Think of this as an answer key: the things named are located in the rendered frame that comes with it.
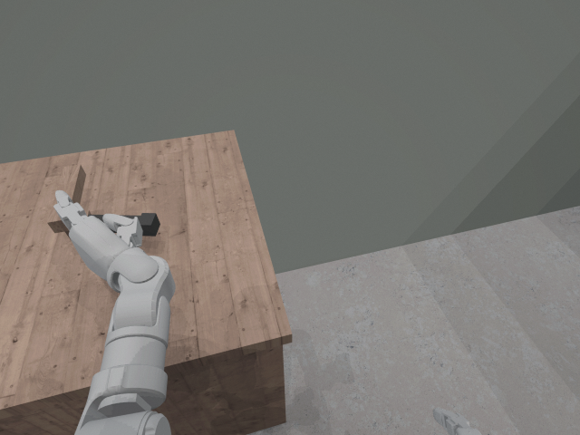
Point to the tap lever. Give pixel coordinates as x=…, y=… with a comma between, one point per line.
x=149, y=223

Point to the robot left hand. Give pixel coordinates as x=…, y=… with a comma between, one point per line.
x=96, y=244

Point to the robot left forearm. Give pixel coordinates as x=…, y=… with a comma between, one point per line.
x=132, y=377

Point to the robot left upper arm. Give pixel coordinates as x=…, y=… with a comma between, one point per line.
x=140, y=423

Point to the robot right hand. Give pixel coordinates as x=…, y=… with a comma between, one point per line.
x=455, y=424

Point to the counter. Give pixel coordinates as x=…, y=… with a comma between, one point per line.
x=228, y=323

